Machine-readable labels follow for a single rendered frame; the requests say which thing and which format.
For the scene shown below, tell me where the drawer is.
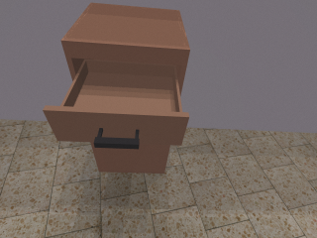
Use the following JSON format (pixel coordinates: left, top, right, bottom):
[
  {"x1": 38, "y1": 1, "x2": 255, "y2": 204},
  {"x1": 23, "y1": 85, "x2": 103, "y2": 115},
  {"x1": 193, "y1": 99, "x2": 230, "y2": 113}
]
[{"x1": 43, "y1": 59, "x2": 189, "y2": 146}]

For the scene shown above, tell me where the cabinet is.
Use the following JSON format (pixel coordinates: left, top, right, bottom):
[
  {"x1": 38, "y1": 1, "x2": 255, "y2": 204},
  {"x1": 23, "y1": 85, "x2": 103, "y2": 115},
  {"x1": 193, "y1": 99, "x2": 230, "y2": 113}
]
[{"x1": 60, "y1": 2, "x2": 190, "y2": 174}]

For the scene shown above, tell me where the handle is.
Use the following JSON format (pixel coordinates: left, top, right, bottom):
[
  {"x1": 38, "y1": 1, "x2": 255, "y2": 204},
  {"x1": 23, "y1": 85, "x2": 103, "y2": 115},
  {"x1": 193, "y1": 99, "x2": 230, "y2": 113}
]
[{"x1": 93, "y1": 128, "x2": 140, "y2": 150}]

